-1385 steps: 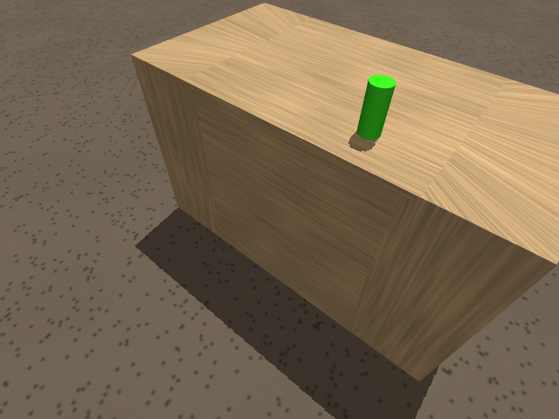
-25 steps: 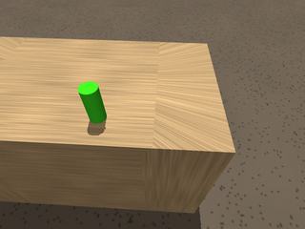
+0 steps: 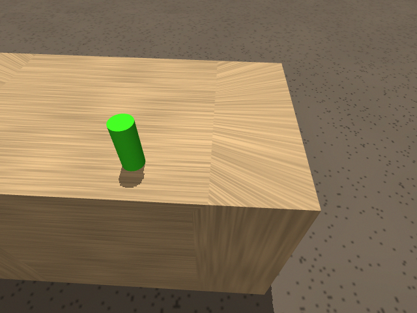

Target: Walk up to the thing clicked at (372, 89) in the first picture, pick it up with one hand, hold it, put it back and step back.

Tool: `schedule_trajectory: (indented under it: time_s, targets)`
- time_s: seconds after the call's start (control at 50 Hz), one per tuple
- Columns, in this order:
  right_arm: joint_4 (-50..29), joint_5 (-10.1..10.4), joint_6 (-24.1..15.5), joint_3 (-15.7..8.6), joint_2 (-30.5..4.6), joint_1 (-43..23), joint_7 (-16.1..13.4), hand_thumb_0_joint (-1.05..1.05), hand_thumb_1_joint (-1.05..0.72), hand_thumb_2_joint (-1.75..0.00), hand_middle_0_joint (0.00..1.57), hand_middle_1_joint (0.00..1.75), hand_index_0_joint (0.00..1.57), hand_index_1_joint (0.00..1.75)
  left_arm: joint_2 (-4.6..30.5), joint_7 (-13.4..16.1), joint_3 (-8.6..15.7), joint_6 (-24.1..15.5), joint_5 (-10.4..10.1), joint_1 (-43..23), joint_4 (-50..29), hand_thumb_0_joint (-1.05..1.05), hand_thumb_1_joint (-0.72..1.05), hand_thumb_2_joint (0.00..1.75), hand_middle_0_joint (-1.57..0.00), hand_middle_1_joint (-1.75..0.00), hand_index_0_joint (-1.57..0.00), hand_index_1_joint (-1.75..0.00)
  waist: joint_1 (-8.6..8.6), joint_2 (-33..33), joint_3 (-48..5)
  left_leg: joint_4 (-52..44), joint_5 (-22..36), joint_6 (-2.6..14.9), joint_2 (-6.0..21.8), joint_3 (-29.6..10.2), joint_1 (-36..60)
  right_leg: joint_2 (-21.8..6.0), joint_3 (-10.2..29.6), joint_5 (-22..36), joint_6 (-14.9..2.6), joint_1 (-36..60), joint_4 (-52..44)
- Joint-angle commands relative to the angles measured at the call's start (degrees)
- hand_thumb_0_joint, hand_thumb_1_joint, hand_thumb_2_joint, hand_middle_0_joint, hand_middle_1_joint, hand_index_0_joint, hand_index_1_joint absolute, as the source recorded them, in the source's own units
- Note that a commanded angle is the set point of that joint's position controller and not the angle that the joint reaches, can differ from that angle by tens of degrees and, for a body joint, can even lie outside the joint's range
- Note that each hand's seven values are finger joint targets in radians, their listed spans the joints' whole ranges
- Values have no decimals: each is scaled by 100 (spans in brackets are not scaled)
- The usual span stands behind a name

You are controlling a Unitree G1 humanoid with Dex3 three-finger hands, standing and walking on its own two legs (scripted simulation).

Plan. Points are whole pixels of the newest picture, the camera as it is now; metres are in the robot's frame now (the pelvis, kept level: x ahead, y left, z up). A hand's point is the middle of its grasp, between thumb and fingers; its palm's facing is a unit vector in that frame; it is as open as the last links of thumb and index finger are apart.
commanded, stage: stand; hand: left
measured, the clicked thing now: (127, 144) +0.48 +0.21 +0.04
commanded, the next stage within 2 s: step back in 1.88 s
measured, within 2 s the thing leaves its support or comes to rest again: neither
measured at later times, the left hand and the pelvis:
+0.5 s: hand out of the picture +0.07 +0.25 -0.15, palm faces -0.02 -0.94 -0.35, open 7.4 cm; pelvis +0.00 +0.00 +0.00, yaw +0 degrees
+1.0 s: hand out of the picture +0.07 +0.26 -0.15, palm faces -0.03 -0.94 -0.35, open 7.4 cm; pelvis +0.00 +0.00 +0.00, yaw -1 degrees
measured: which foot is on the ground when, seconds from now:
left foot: down 0.00-1.00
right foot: down 0.00-1.00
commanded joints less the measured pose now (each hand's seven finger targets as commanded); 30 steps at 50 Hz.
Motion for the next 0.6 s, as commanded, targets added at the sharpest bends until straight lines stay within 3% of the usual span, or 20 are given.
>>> schedule_trajectory:
  time_s: [0.0,0.4,0.52,0.58]
  targets:
    - [-352,17,-121,-221,-1202,-198,-66,0,-90,-90,20,30,20,30,1259,95,262,-122,30,-238,-352,0,90,90,-20,-30,-20,-30,19,5,-308,-310,678,277,507,-345,-228,-605,469,781,-204,132,-279]
    - [-333,16,-115,-244,-1214,-170,-51,0,-90,-90,20,30,20,30,1276,94,247,-138,23,-146,-382,0,90,90,-20,-30,-20,-30,10,-8,-289,-305,565,275,512,-344,-166,-603,513,604,-211,2,-308]
    - [-343,19,-121,-245,-1199,-192,-50,0,-90,-90,20,30,20,30,1278,95,246,-142,24,-167,-408,0,90,90,-20,-30,-20,-30,19,-46,-378,-293,733,284,526,-327,-180,-616,523,846,-217,118,-242]
    - [-327,30,-118,-238,-1195,-170,-51,0,-90,-90,20,30,20,30,1271,96,236,-138,28,-134,-383,0,90,90,-20,-30,-20,-30,16,-54,-220,-342,610,270,510,-349,-217,-576,491,646,-203,1,-276]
